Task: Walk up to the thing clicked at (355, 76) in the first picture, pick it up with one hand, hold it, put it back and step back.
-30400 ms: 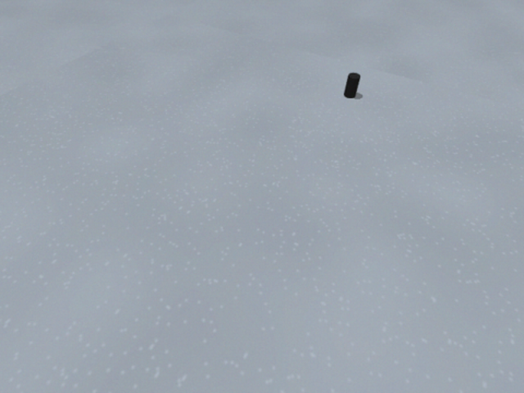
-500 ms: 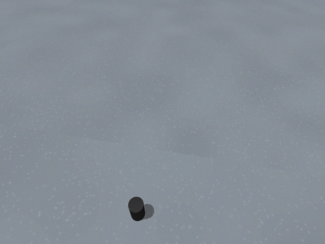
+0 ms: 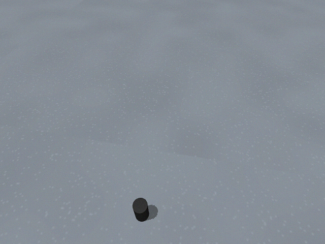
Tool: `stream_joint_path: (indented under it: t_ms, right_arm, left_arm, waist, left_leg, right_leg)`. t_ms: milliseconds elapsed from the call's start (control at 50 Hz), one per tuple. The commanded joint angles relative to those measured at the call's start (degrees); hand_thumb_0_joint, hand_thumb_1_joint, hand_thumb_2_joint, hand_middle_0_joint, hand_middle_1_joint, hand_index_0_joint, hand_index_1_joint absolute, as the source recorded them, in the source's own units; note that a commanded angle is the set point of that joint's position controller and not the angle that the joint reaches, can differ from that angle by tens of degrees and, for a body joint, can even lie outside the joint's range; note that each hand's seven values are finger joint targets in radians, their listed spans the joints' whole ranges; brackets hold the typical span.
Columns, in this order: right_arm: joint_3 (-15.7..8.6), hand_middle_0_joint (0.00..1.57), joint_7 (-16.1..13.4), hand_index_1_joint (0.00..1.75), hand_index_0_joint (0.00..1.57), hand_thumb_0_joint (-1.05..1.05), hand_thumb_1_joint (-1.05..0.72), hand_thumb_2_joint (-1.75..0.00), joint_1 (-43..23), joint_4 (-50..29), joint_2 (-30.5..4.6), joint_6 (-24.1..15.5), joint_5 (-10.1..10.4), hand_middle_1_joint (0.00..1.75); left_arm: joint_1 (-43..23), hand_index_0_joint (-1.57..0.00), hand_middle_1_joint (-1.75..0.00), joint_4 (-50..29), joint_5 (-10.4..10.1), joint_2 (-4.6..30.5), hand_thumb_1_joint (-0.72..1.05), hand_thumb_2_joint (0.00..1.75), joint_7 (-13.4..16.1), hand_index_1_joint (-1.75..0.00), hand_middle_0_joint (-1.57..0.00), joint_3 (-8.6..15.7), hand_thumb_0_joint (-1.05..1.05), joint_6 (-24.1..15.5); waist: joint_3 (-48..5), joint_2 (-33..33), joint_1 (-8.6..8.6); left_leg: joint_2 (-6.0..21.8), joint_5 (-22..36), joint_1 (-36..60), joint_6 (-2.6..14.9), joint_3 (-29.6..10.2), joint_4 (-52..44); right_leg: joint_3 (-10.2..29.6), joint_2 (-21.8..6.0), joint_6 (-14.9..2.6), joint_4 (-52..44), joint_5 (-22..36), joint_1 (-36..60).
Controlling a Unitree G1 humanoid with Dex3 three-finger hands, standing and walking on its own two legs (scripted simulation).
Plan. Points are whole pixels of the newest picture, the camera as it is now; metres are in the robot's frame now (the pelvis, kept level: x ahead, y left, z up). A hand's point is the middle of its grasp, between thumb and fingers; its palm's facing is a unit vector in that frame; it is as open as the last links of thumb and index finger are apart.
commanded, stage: stand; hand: left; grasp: from the side
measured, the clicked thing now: (141, 209) +0.43 +0.13 -0.70
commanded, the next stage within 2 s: step back in 1.26 s
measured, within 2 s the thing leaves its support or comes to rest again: neither
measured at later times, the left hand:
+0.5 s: hand out of the picture +0.08 +0.24 -0.16, palm faces -0.02 -0.94 -0.33, open 7.4 cm
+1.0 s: hand out of the picture +0.09 +0.24 -0.15, palm faces -0.02 -0.94 -0.34, open 7.4 cm
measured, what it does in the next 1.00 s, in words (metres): stands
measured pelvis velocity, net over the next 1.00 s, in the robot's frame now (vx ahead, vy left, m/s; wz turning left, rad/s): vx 0.02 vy -0.01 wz -0.01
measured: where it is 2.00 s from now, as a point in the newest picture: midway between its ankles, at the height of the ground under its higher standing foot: outside the picture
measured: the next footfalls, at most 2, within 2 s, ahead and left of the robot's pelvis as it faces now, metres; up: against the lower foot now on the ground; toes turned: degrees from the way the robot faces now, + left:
right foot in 1.96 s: -0.08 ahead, -0.09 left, +0.00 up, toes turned -1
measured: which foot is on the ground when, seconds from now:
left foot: down 0.00-1.00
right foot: down 0.00-1.00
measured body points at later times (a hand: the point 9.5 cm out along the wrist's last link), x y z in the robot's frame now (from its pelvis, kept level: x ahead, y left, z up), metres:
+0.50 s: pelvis +0.01 +0.00 +0.00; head +0.02 -0.01 +0.45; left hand +0.08 +0.29 -0.13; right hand +0.08 -0.30 -0.14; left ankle +0.03 +0.12 -0.74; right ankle +0.02 -0.14 -0.74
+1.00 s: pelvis +0.02 -0.01 +0.00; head +0.03 -0.01 +0.45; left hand +0.09 +0.29 -0.13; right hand +0.09 -0.30 -0.13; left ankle +0.03 +0.12 -0.74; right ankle +0.02 -0.14 -0.74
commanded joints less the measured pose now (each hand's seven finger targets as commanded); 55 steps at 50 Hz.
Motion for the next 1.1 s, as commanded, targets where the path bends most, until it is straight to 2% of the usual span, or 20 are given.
stream_joint_path:
  t_ms: [0,100,180,280,380,520,560,660,700,760,820,920,980,1080]
  right_arm:
    - [-1.7,0.2,-0.6,0.3,0.2,0.0,-0.9,-0.9,-2.3,-2.9,-11.0,-1.4,0.3,0.3]
    - [-1.4,0.2,-0.6,0.3,0.2,0.0,-0.9,-0.9,-2.1,-2.1,-11.3,-1.4,0.3,0.3]
    - [-1.4,0.2,-0.7,0.3,0.2,0.0,-0.9,-0.9,-3.2,-1.8,-11.9,-1.5,0.3,0.3]
    - [-1.3,0.2,-0.8,0.3,0.2,0.0,-0.9,-0.9,-3.0,-1.4,-11.8,-1.4,0.4,0.3]
    - [-1.1,0.2,-0.8,0.3,0.2,0.0,-0.9,-0.9,-3.5,-1.3,-12.0,-1.6,0.5,0.3]
    - [-1.2,0.2,-0.8,0.3,0.2,0.0,-0.9,-0.9,-3.4,-1.3,-12.5,-1.5,0.4,0.3]
    - [-1.3,0.2,-0.8,0.3,0.2,0.0,-0.9,-0.9,-4.1,-1.5,-12.5,-1.5,0.5,0.3]
    - [-1.0,0.2,-0.8,0.3,0.2,0.0,-0.9,-0.9,-3.5,-1.5,-12.4,-1.8,0.4,0.3]
    - [-1.3,0.2,-0.8,0.3,0.2,0.0,-0.9,-0.9,-4.1,-1.6,-13.0,-1.8,0.5,0.3]
    - [-1.2,0.2,-0.9,0.3,0.2,0.0,-0.9,-0.9,-3.8,-1.5,-12.9,-1.9,0.5,0.3]
    - [-1.2,0.2,-0.9,0.3,0.2,0.0,-0.9,-0.9,-3.7,-1.4,-13.0,-1.8,0.5,0.3]
    - [-1.1,0.2,-0.7,0.3,0.2,0.0,-0.9,-0.9,-4.0,-1.4,-12.9,-1.6,0.5,0.3]
    - [-1.1,0.2,-0.6,0.3,0.2,0.0,-0.9,-0.9,-4.0,-1.5,-12.8,-1.5,0.5,0.3]
    - [-1.1,0.2,-0.6,0.3,0.2,0.0,-0.9,-0.9,-4.0,-1.6,-13.0,-1.8,0.6,0.3]
  left_arm:
    - [-2.3,-0.2,-0.3,-2.4,0.1,11.6,0.9,0.9,0.7,-0.3,-0.2,2.1,0.0,-1.3]
    - [-3.0,-0.2,-0.3,-1.7,-0.2,11.8,0.9,0.9,0.6,-0.3,-0.2,2.0,0.0,-1.3]
    - [-3.5,-0.2,-0.3,-1.4,-0.2,11.7,0.9,0.9,0.6,-0.3,-0.2,2.1,0.0,-1.4]
    - [-3.9,-0.2,-0.3,-0.9,-0.3,12.0,0.9,0.9,0.5,-0.3,-0.2,2.2,0.0,-1.3]
    - [-4.0,-0.2,-0.3,-0.8,-0.3,11.9,0.9,0.9,0.4,-0.3,-0.2,2.2,0.0,-1.4]
    - [-4.8,-0.2,-0.3,-0.9,-0.3,11.7,0.9,0.9,0.2,-0.3,-0.2,2.4,0.0,-1.1]
    - [-4.5,-0.2,-0.3,-1.0,-0.2,11.9,0.9,0.9,0.2,-0.3,-0.2,2.4,0.0,-1.1]
    - [-4.8,-0.2,-0.3,-1.2,-0.4,11.9,0.9,0.9,0.1,-0.3,-0.2,2.5,0.0,-1.2]
    - [-4.6,-0.2,-0.3,-1.5,-0.4,12.0,0.9,0.9,0.2,-0.3,-0.2,2.5,0.0,-1.2]
    - [-4.8,-0.2,-0.3,-1.5,-0.5,12.1,0.9,0.9,0.2,-0.3,-0.2,2.6,0.0,-1.2]
    - [-4.6,-0.2,-0.3,-1.6,-0.5,12.1,0.9,0.9,0.2,-0.3,-0.2,2.6,0.0,-1.1]
    - [-4.8,-0.2,-0.3,-1.5,-0.5,12.0,0.9,0.9,0.1,-0.3,-0.2,2.4,0.0,-1.2]
    - [-4.3,-0.2,-0.3,-1.5,-0.5,12.4,0.9,0.9,0.0,-0.3,-0.2,2.5,0.0,-1.2]
    - [-4.5,-0.2,-0.3,-2.1,-0.5,12.5,0.9,0.9,0.0,-0.3,-0.2,2.6,0.0,-1.3]
  waist:
    - [-2.5,-1.2,0.14]
    - [-2.7,-0.5,-0.16]
    - [-3.7,-0.4,0.22]
    - [-3.2,-0.7,0.14]
    - [-4.1,-0.4,0.17]
    - [-3.1,-0.2,-0.19]
    - [-3.2,-0.2,0.06]
    - [-4.5,-0.1,-0.15]
    - [-5.6,-0.2,0.0]
    - [-5.9,-0.8,-0.28]
    - [-5.5,-0.6,-0.24]
    - [-3.7,-1.4,-0.19]
    - [-3.2,-0.6,-0.33]
    - [-4.9,-0.4,-0.31]
  left_leg:
    - [5.7,-0.2,-1.1,1.37,-5.9,-5.9]
    - [5.8,0.5,-0.9,1.45,-5.6,-6.4]
    - [6.2,4.6,0.5,1.38,-5.4,-6.1]
    - [6.3,4.3,0.4,1.26,-5.1,-6.7]
    - [6.5,6.7,1.5,1.16,-5.0,-6.6]
    - [6.4,2.9,0.3,0.99,-4.7,-7.5]
    - [6.7,4.0,0.8,1.0,-5.0,-7.7]
    - [6.8,7.3,1.7,1.13,-4.6,-7.2]
    - [7.1,10.4,3.1,1.23,-4.7,-6.6]
    - [7.2,11.4,3.5,1.22,-4.4,-6.3]
    - [7.1,10.3,3.0,1.33,-4.3,-6.5]
    - [7.0,6.8,2.1,1.04,-4.5,-7.1]
    - [6.7,5.8,1.7,0.98,-4.5,-7.6]
    - [7.2,8.3,2.9,1.05,-4.4,-7.1]
  right_leg:
    - [5.2,-4.9,-1.93,-5.7,-0.9,0.5]
    - [5.2,-5.1,-1.92,-6.1,1.0,1.4]
    - [5.1,-5.3,-1.92,-6.0,4.0,2.3]
    - [5.1,-5.3,-1.91,-6.4,3.3,2.5]
    - [4.9,-5.3,-1.77,-6.4,5.9,3.3]
    - [5.0,-5.1,-1.83,-7.1,3.5,3.0]
    - [4.8,-5.2,-1.93,-7.0,3.3,2.8]
    - [5.1,-5.5,-1.97,-6.3,7.0,3.8]
    - [4.7,-5.4,-1.91,-6.0,8.9,3.8]
    - [4.8,-5.5,-1.97,-5.8,10.1,4.1]
    - [4.9,-5.6,-2.0,-6.1,9.7,4.3]
    - [4.9,-5.4,-1.84,-7.1,5.7,3.1]
    - [4.9,-5.2,-1.92,-7.3,5.7,2.9]
    - [5.3,-5.6,-2.19,-6.7,7.8,3.7]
